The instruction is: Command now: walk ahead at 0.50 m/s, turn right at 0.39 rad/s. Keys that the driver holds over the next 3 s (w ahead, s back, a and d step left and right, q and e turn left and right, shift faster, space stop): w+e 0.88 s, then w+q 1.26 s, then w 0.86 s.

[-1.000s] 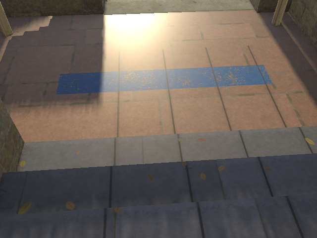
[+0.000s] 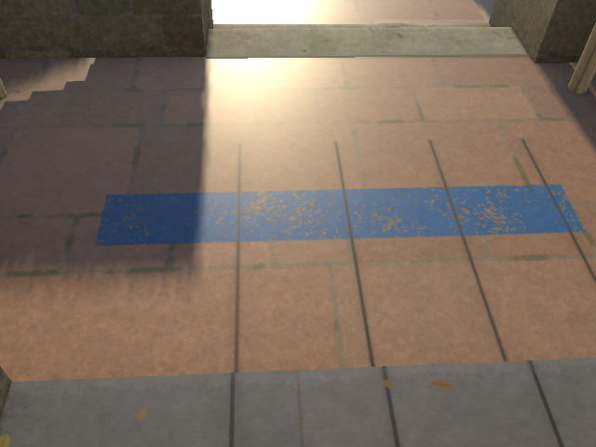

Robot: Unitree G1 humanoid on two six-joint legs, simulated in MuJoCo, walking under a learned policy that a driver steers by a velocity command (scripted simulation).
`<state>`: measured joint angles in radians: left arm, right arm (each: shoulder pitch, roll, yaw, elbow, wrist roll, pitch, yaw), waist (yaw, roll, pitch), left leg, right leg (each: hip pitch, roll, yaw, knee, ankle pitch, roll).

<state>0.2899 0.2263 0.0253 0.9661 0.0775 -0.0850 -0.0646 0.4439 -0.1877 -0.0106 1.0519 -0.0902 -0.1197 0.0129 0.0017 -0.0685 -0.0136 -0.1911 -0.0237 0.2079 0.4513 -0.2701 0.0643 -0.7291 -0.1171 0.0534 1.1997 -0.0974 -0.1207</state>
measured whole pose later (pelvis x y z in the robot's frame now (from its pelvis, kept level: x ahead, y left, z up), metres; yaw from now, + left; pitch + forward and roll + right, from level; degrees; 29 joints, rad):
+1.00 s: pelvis +0.60 -0.13 -0.32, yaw -32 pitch +2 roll -1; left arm 0.50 0.20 0.01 0.97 0.05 -0.06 -0.04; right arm 0.24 -0.22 -0.01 0.90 -0.07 -0.10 0.08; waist 0.05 0.00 -0.03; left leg -0.35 0.01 0.04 0.55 -0.22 0.05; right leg -0.57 0.08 0.17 1.91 -0.77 -0.03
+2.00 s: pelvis +1.09 -0.26 -0.49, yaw -1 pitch +4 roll +0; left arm 0.27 0.22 0.05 0.85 -0.02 -0.11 0.04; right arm 0.16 -0.22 -0.05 0.85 0.00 -0.01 0.03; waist 0.06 -0.01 0.03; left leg -0.45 -0.11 -0.02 0.61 -0.22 0.10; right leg -0.73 -0.10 0.07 1.75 -0.45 0.03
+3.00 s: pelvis +1.57 -0.22 -0.46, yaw +10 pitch +3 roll +1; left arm 0.16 0.27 0.08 0.83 -0.01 -0.09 0.01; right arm 0.29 -0.22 -0.07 0.84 0.00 -0.08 0.02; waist -0.03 -0.04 -0.01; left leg -0.19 -0.06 0.03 0.29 -0.16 0.07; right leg -0.65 -0.12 0.03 1.02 -0.22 -0.02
